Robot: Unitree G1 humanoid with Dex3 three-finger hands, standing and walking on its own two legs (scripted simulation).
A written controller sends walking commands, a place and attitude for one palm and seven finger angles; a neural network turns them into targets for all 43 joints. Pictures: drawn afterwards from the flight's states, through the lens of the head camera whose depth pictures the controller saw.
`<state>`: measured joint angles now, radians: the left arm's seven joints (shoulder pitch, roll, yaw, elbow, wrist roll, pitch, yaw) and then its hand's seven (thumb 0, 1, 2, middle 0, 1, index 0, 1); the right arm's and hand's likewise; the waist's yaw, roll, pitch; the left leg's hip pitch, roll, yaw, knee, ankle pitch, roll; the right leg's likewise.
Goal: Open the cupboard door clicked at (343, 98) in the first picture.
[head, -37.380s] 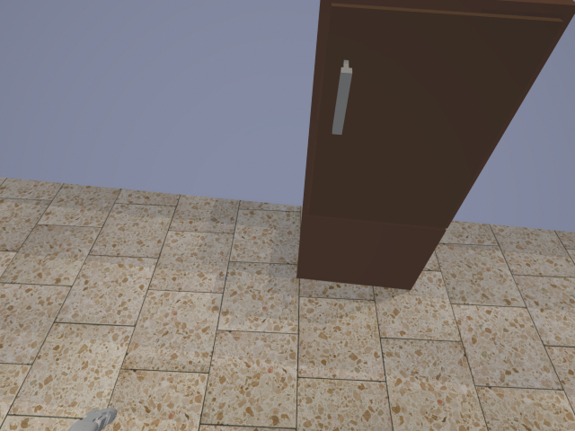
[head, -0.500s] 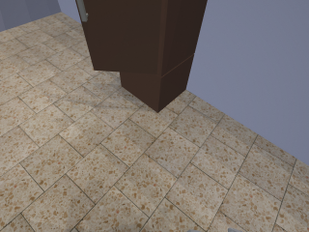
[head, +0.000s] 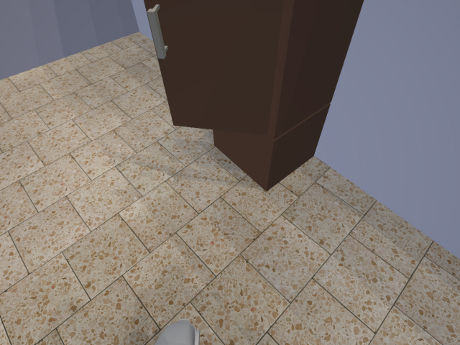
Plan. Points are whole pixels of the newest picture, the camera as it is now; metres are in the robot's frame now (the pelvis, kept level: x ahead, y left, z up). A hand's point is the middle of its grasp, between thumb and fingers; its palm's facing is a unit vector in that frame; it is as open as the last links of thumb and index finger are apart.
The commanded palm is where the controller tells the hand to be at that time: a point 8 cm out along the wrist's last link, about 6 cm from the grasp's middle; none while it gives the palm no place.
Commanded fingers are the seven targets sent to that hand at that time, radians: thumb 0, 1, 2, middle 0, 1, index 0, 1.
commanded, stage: take the last steps up to it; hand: left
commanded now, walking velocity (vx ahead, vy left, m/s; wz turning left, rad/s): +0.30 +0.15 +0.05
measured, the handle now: (159, 32) +0.96 +0.29 +0.07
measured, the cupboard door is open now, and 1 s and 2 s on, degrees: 40 40 40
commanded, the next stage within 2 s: come to a stop and stand still in 0.68 s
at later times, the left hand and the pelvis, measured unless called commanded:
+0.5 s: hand (127, 259) +0.31 +0.27 -0.16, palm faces -0.02 -0.98 -0.21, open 7.4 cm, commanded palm none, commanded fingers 0.00 0.90 0.90 -0.20 -0.30 -0.20 -0.30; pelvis +0.19 +0.09 -0.01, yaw -2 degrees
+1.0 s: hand (125, 244) +0.36 +0.30 -0.20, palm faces +0.04 -0.98 -0.20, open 7.3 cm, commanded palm none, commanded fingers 0.00 0.90 0.90 -0.20 -0.30 -0.20 -0.30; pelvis +0.37 +0.12 -0.02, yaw -2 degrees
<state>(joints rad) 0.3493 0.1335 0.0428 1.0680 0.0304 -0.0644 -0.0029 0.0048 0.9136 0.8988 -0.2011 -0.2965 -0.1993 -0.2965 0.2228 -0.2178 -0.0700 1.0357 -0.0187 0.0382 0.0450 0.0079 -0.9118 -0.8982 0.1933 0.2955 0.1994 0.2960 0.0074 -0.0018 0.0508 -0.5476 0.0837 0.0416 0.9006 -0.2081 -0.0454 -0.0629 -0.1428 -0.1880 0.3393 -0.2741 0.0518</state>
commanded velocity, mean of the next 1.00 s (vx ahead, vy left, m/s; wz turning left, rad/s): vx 0.11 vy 0.05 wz -0.04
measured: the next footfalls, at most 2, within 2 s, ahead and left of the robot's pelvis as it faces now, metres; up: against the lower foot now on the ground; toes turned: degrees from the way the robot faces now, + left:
left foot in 0.14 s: +0.17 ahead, +0.17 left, +0.00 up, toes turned +9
right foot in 0.60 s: +0.35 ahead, -0.03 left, +0.00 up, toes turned -10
